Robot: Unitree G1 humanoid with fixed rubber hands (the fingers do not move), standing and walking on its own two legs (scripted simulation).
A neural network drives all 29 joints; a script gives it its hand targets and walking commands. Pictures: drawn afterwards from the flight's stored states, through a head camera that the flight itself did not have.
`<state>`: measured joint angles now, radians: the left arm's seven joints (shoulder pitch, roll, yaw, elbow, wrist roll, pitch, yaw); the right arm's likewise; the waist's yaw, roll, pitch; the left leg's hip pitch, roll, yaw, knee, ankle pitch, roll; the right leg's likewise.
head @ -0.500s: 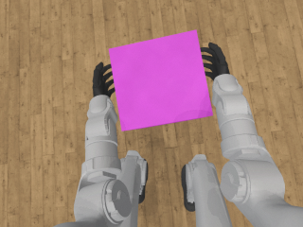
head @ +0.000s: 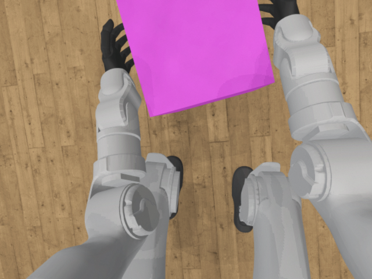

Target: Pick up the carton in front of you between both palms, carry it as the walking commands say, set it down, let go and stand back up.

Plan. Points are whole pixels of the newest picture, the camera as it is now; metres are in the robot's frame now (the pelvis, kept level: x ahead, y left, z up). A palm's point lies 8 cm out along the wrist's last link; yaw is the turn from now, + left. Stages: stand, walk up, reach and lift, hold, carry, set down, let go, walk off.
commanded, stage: set down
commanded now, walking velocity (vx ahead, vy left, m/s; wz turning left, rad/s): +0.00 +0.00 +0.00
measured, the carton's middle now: (200, 55) +0.52 +0.03 -0.22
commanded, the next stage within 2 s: none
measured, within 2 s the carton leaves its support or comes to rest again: rests again in 0.78 s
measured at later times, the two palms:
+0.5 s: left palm (122, 63) +0.50 +0.18 -0.18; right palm (269, 31) +0.56 -0.11 -0.21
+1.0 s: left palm (117, 66) +0.50 +0.20 -0.20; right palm (261, 33) +0.56 -0.10 -0.22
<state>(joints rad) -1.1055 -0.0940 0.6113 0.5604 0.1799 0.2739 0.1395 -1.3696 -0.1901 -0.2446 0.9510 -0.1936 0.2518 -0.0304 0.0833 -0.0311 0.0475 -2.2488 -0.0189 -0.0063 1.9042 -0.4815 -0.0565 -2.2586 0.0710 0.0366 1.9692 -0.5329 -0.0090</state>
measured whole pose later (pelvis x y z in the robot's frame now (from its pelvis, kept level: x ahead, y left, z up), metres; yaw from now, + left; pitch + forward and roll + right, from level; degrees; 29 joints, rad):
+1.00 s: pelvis +0.00 +0.00 -0.06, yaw +1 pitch +41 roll +5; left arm -1.28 0.10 0.59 0.91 0.09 0.18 0.04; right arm -1.52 -0.27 -0.15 1.18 -0.18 0.18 0.01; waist 0.12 0.04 0.22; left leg -2.30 -0.07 -0.02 2.12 -0.53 -0.09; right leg -2.31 0.06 0.03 2.20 -0.60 -0.03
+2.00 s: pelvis +0.00 +0.01 +0.02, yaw +1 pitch +44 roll +3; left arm -1.09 0.10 0.31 0.75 -0.14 0.14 0.20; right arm -1.41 -0.48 -0.03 1.14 0.07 0.15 0.03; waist 0.15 -0.01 0.07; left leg -2.14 -0.07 -0.01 1.85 -0.48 -0.05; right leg -2.13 0.03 0.04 1.92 -0.56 0.00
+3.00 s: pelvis +0.07 +0.01 +0.28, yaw -4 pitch +34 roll +0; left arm -0.37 0.13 0.21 0.53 0.05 0.10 -0.09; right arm -0.56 -0.16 -0.22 0.64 -0.12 0.13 -0.07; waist 0.11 0.01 -0.09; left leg -1.18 0.00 -0.02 0.87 -0.29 -0.01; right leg -1.17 0.06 0.07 0.88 -0.31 0.01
